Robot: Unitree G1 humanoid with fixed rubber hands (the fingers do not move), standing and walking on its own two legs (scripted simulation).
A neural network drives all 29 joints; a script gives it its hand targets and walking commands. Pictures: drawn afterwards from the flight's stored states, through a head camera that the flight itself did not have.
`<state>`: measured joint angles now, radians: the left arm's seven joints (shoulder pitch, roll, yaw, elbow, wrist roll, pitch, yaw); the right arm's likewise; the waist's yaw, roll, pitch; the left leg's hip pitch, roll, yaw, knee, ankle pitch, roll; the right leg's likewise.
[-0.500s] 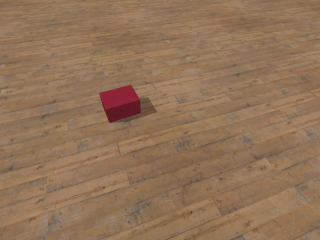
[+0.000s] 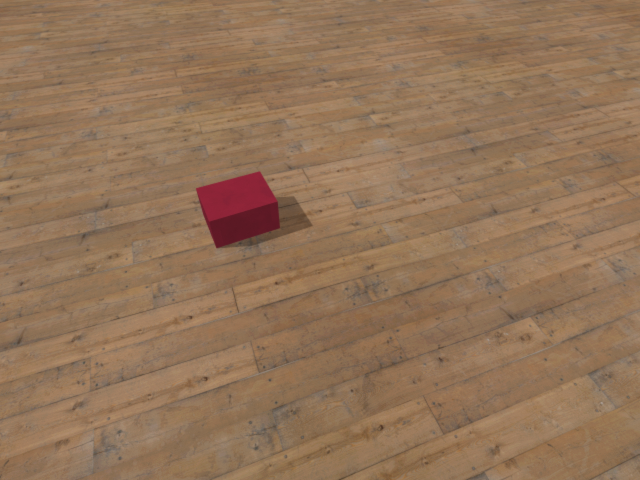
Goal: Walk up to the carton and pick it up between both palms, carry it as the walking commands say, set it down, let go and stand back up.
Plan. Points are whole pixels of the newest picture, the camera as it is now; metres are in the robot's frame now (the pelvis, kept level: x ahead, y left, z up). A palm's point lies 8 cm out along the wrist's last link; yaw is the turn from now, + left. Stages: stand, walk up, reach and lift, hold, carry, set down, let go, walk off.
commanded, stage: stand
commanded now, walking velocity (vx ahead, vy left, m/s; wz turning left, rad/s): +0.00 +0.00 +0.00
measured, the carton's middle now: (238, 208) +1.32 +0.32 -0.70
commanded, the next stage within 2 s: walk up in 0.36 s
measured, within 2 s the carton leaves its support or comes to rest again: neither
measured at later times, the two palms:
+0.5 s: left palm out of the picture +0.09 +0.29 -0.12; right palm out of the picture +0.08 -0.30 -0.12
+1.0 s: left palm out of the picture +0.08 +0.33 -0.17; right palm (447, 479) +0.17 -0.16 -0.13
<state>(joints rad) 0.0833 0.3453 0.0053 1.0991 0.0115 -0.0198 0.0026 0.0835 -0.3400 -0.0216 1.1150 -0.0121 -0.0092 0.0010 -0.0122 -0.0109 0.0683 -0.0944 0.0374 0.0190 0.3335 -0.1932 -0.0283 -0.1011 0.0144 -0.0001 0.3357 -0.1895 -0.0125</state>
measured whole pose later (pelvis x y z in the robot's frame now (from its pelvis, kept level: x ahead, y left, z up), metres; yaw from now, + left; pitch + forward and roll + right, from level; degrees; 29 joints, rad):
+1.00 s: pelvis +0.10 +0.07 -0.01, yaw +7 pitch -2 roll -1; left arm 0.28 0.27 0.04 1.06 0.03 -0.01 -0.04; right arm 0.25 -0.17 -0.04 1.03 -0.03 -0.05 0.02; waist 0.02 -0.08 0.05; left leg -0.21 0.05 0.09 0.51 -0.27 0.00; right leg -0.43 -0.10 -0.05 1.11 -0.29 0.01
